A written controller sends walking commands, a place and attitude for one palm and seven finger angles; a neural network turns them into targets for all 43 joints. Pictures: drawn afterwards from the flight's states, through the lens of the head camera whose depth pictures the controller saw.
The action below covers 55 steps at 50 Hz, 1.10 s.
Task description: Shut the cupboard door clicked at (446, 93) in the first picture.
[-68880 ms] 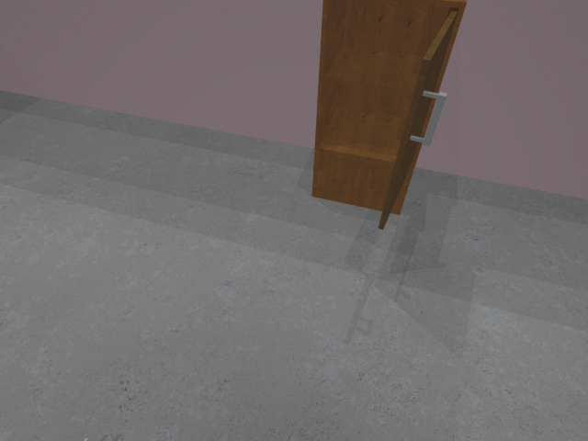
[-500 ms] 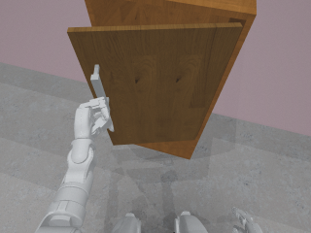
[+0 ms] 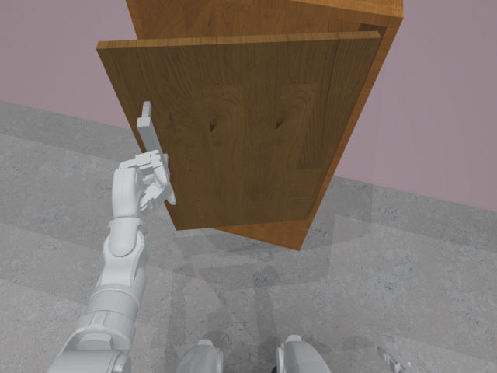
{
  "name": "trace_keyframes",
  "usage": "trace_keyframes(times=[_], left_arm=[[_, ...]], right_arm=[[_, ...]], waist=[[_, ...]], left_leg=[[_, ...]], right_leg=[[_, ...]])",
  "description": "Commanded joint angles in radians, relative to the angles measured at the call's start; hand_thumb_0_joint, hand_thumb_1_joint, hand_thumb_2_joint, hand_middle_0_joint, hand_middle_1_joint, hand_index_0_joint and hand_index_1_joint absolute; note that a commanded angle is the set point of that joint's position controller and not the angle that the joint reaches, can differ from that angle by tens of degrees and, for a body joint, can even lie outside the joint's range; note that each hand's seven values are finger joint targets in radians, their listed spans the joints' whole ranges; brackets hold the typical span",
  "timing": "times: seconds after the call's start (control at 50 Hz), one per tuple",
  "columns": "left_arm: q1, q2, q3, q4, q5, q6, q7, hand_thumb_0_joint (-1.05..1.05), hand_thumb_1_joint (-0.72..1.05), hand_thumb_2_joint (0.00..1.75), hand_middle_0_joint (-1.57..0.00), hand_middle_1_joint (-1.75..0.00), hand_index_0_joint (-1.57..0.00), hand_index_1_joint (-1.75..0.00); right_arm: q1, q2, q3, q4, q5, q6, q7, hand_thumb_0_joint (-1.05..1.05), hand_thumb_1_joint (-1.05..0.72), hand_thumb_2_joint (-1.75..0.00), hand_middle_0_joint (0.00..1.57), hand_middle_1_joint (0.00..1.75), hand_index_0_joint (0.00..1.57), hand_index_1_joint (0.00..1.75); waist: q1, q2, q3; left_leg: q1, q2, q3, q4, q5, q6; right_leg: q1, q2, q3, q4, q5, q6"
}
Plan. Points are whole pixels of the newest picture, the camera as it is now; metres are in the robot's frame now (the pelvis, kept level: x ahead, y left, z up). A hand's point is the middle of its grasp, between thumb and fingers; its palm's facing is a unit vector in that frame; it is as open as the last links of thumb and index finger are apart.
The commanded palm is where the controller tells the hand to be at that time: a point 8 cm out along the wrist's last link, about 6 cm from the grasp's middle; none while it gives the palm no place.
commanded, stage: push the door shut along its arc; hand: left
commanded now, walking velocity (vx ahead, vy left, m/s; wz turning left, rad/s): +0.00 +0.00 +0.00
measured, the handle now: (156, 144) +0.49 +0.17 +0.05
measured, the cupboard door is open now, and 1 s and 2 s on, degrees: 21 6 0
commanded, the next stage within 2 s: pull the fist back off the door in 1.80 s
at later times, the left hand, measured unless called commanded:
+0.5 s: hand (172, 158) +0.46 +0.14 +0.05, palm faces -0.02 -1.00 -0.03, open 3.1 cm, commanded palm +0.45 +0.18 +0.05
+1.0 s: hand (190, 133) +0.52 +0.11 +0.05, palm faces -0.17 -0.99 -0.02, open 3.1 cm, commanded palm +0.51 +0.16 +0.05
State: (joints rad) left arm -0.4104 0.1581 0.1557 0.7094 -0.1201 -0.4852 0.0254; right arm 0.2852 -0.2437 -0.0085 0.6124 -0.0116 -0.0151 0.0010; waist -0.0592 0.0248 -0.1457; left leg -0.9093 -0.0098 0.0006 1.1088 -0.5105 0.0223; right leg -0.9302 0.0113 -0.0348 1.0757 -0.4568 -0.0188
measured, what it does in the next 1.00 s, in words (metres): stands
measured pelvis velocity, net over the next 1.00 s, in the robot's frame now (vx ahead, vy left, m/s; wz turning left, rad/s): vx -0.01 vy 0.01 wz -0.01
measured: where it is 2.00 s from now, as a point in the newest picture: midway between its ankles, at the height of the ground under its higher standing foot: outside the picture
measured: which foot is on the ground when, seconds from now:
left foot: down 0.00-1.00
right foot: down 0.00-1.00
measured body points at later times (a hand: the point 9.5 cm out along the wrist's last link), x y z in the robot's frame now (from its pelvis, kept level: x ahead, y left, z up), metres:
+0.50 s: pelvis -0.01 +0.00 -0.01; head +0.10 +0.00 +0.42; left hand +0.46 +0.19 +0.05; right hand +0.06 -0.26 -0.13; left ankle +0.01 +0.10 -0.66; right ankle +0.03 -0.11 -0.66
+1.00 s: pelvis -0.01 +0.01 -0.02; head +0.13 +0.02 +0.40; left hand +0.52 +0.17 +0.05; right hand -0.01 -0.26 -0.14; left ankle +0.01 +0.10 -0.66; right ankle +0.03 -0.11 -0.66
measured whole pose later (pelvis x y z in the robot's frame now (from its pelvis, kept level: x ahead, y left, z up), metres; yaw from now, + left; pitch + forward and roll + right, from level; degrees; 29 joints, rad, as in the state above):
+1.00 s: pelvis -0.01 +0.01 -0.02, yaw -1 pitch +25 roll -3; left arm -0.99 0.41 0.28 1.21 -0.08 -0.43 -0.23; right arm 0.38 -0.27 0.03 0.63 -0.02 0.02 0.01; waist -0.20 0.05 -0.13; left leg -1.13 0.00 -0.02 1.22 -0.53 0.03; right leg -1.13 0.02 -0.06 1.15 -0.46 -0.01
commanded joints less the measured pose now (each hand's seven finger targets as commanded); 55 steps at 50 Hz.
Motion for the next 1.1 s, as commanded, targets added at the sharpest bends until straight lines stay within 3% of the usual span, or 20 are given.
trace_keyframes(times=[0.0, 0.08, 0.12, 0.2, 0.28, 0.32, 0.36, 0.38, 0.44, 0.48, 0.52, 0.62, 0.72, 0.76, 0.8, 0.84, 0.88, 0.92, 1.0, 1.08], left_arm=[[-0.337, 0.156, 0.038, -0.177, 0.008, -0.061, -0.001, 0.0, 0.9, 0.9, -1.3, -1.5, -1.3, -1.5], [-0.501, 0.161, 0.023, -0.133, 0.021, -0.081, -0.018, 0.0, 0.9, 0.9, -1.3, -1.5, -1.3, -1.5], [-0.551, 0.168, 0.025, -0.106, 0.017, -0.088, -0.031, 0.0, 0.9, 0.9, -1.3, -1.5, -1.3, -1.5], [-0.572, 0.19, 0.04, -0.032, 0.01, -0.081, -0.069, 0.0, 0.9, 0.9, -1.3, -1.5, -1.3, -1.5], [-0.672, 0.209, 0.046, 0.035, 0.007, -0.072, -0.1, 0.0, 0.9, 0.9, -1.3, -1.5, -1.3, -1.5], [-0.73, 0.268, 0.09, 0.072, 0.007, -0.073, -0.111, 0.0, 0.9, 0.9, -1.3, -1.5, -1.3, -1.5], [-0.748, 0.275, 0.091, 0.125, 0.008, -0.072, -0.13, 0.0, 0.9, 0.9, -1.3, -1.5, -1.3, -1.5], [-0.786, 0.255, 0.067, 0.13, 0.007, -0.072, -0.142, 0.0, 0.9, 0.9, -1.3, -1.5, -1.3, -1.5], [-0.833, 0.275, 0.072, 0.146, 0.005, -0.076, -0.171, 0.0, 0.9, 0.9, -1.3, -1.5, -1.3, -1.5], [-0.851, 0.264, 0.056, 0.175, 0.003, -0.067, -0.19, 0.0, 0.9, 0.9, -1.3, -1.5, -1.3, -1.5], [-0.874, 0.306, 0.091, 0.18, -0.003, -0.064, -0.199, 0.0, 0.9, 0.9, -1.3, -1.5, -1.3, -1.5], [-0.962, 0.358, 0.106, 0.231, 0.015, -0.046, -0.211, 0.0, 0.9, 0.9, -1.3, -1.5, -1.3, -1.5], [-1.01, 0.396, 0.117, 0.241, 0.024, -0.039, -0.235, 0.0, 0.9, 0.9, -1.3, -1.5, -1.3, -1.5], [-1.01, 0.376, 0.105, 0.241, 0.019, -0.031, -0.249, 0.0, 0.9, 0.9, -1.3, -1.5, -1.3, -1.5], [-1.031, 0.413, 0.13, 0.248, 0.017, -0.027, -0.253, 0.0, 0.9, 0.9, -1.3, -1.5, -1.3, -1.5], [-1.051, 0.389, 0.109, 0.258, 0.02, -0.018, -0.26, 0.0, 0.9, 0.9, -1.3, -1.5, -1.3, -1.5], [-1.069, 0.43, 0.133, 0.29, 0.027, -0.007, -0.258, 0.0, 0.9, 0.9, -1.3, -1.5, -1.3, -1.5], [-1.119, 0.437, 0.128, 0.274, 0.034, -0.012, -0.263, 0.0, 0.9, 0.9, -1.3, -1.5, -1.3, -1.5], [-1.129, 0.482, 0.164, 0.32, 0.037, 0.005, -0.274, 0.0, 0.9, 0.9, -1.3, -1.5, -1.3, -1.5], [-1.2, 0.496, 0.144, 0.334, 0.055, 0.022, -0.29, 0.0, 0.9, 0.9, -1.3, -1.5, -1.3, -1.5]], right_arm=[[0.043, -0.139, -0.048, -0.106, 0.003, -0.032, -0.008, 0.0, -0.9, -0.9, 0.2, 0.3, 0.2, 0.3], [0.043, -0.138, -0.047, -0.087, 0.002, -0.032, -0.014, 0.0, -0.9, -0.9, 0.2, 0.3, 0.2, 0.3], [0.048, -0.14, -0.047, -0.079, 0.002, -0.036, -0.015, 0.0, -0.9, -0.9, 0.2, 0.3, 0.2, 0.3], [0.073, -0.15, -0.049, -0.078, 0.003, -0.033, -0.013, 0.0, -0.9, -0.9, 0.2, 0.3, 0.2, 0.3], [0.09, -0.152, -0.047, -0.062, 0.006, -0.023, -0.013, 0.0, -0.9, -0.9, 0.2, 0.3, 0.2, 0.3], [0.101, -0.158, -0.046, -0.052, 0.005, -0.021, -0.017, 0.0, -0.9, -0.9, 0.2, 0.3, 0.2, 0.3], [0.109, -0.159, -0.044, -0.051, 0.006, -0.018, -0.017, 0.0, -0.9, -0.9, 0.2, 0.3, 0.2, 0.3], [0.114, -0.159, -0.042, -0.049, 0.004, -0.018, -0.016, 0.0, -0.9, -0.9, 0.2, 0.3, 0.2, 0.3], [0.136, -0.166, -0.046, -0.042, 0.004, -0.017, -0.015, 0.0, -0.9, -0.9, 0.2, 0.3, 0.2, 0.3], [0.149, -0.171, -0.047, -0.038, 0.005, -0.013, -0.011, 0.0, -0.9, -0.9, 0.2, 0.3, 0.2, 0.3], [0.161, -0.18, -0.048, -0.037, 0.004, -0.009, -0.012, 0.0, -0.9, -0.9, 0.2, 0.3, 0.2, 0.3], [0.19, -0.188, -0.042, -0.03, 0.002, 0.001, -0.011, 0.0, -0.9, -0.9, 0.2, 0.3, 0.2, 0.3], [0.218, -0.196, -0.041, -0.03, -0.002, 0.007, -0.006, 0.0, -0.9, -0.9, 0.2, 0.3, 0.2, 0.3], [0.226, -0.196, -0.042, -0.029, -0.002, 0.01, 0.0, 0.0, -0.9, -0.9, 0.2, 0.3, 0.2, 0.3], [0.239, -0.2, -0.04, -0.03, -0.004, 0.013, -0.002, 0.0, -0.9, -0.9, 0.2, 0.3, 0.2, 0.3], [0.243, -0.198, -0.039, -0.028, -0.003, 0.015, 0.002, 0.0, -0.9, -0.9, 0.2, 0.3, 0.2, 0.3], [0.249, -0.204, -0.036, -0.023, -0.003, 0.02, 0.001, 0.0, -0.9, -0.9, 0.2, 0.3, 0.2, 0.3], [0.252, -0.203, -0.035, -0.024, -0.005, 0.016, 0.001, 0.0, -0.9, -0.9, 0.2, 0.3, 0.2, 0.3], [0.273, -0.206, -0.029, -0.025, -0.009, 0.018, 0.003, 0.0, -0.9, -0.9, 0.2, 0.3, 0.2, 0.3], [0.28, -0.207, -0.025, -0.02, -0.008, 0.018, 0.004, 0.0, -0.9, -0.9, 0.2, 0.3, 0.2, 0.3]], waist=[[-0.016, -0.035, -0.337], [-0.053, -0.024, -0.33], [-0.055, 0.013, -0.353], [-0.055, 0.009, -0.4], [-0.077, -0.007, -0.391], [-0.079, 0.002, -0.403], [-0.087, -0.023, -0.384], [-0.101, 0.0, -0.389], [-0.104, 0.035, -0.442], [-0.119, 0.043, -0.433], [-0.116, 0.047, -0.46], [-0.15, 0.043, -0.431], [-0.156, 0.088, -0.489], [-0.157, 0.116, -0.493], [-0.162, 0.11, -0.503], [-0.171, 0.104, -0.493], [-0.184, 0.076, -0.455], [-0.185, 0.123, -0.486], [-0.196, 0.097, -0.484], [-0.222, 0.117, -0.481]], left_leg=[[0.148, 0.0, -0.016, -0.157, 0.245, -0.005], [0.154, 0.001, -0.025, -0.144, 0.204, -0.004], [0.177, 0.0, -0.029, -0.137, 0.219, -0.007], [0.186, 0.001, -0.038, -0.127, 0.268, -0.009], [0.152, -0.001, -0.034, -0.112, 0.254, -0.004], [0.141, -0.002, -0.038, -0.106, 0.244, -0.003], [0.107, -0.004, -0.039, -0.103, 0.217, 0.001], [0.104, -0.006, -0.038, -0.099, 0.213, 0.003], [0.138, -0.003, -0.049, -0.084, 0.25, 0.002], [0.149, 0.001, -0.054, -0.08, 0.259, 0.001], [0.149, 0.002, -0.057, -0.071, 0.273, 0.002], [0.104, 0.006, -0.065, -0.063, 0.236, 0.01], [0.139, 0.011, -0.074, -0.048, 0.275, 0.007], [0.174, 0.014, -0.079, -0.049, 0.297, 0.003], [0.175, 0.016, -0.084, -0.042, 0.318, 0.006], [0.172, 0.019, -0.088, -0.043, 0.312, 0.005], [0.13, 0.019, -0.086, -0.04, 0.277, 0.01], [0.148, 0.019, -0.089, -0.031, 0.291, 0.008], [0.115, 0.018, -0.083, -0.014, 0.307, 0.015], [0.092, 0.022, -0.085, 0.004, 0.291, 0.018]], right_leg=[[0.259, 0.004, 0.02, -0.131, 0.261, -0.003], [0.206, 0.003, 0.023, -0.127, 0.218, -0.001], [0.19, 0.002, 0.023, -0.119, 0.225, -0.003], [0.189, 0.006, 0.017, -0.098, 0.262, -0.006], [0.185, 0.003, 0.026, -0.101, 0.264, -0.001], [0.178, 0.003, 0.029, -0.095, 0.252, -0.003], [0.177, 0.003, 0.034, -0.101, 0.231, -0.002], [0.168, 0.003, 0.035, -0.099, 0.228, -0.001], [0.142, 0.005, 0.032, -0.081, 0.244, -0.005], [0.112, 0.007, 0.027, -0.081, 0.24, -0.006], [0.108, 0.008, 0.027, -0.073, 0.246, -0.006], [0.074, 0.012, 0.028, -0.071, 0.208, -0.004], [0.058, 0.015, 0.026, -0.058, 0.223, -0.008], [0.036, 0.017, 0.018, -0.059, 0.226, -0.011], [0.035, 0.021, 0.015, -0.051, 0.238, -0.012], [0.022, 0.021, 0.013, -0.055, 0.23, -0.009], [0.022, 0.023, 0.017, -0.064, 0.208, -0.008], [0.004, 0.023, 0.019, -0.053, 0.213, -0.01], [0.019, 0.027, 0.02, -0.047, 0.233, -0.01], [-0.007, 0.029, 0.023, -0.044, 0.219, -0.008]])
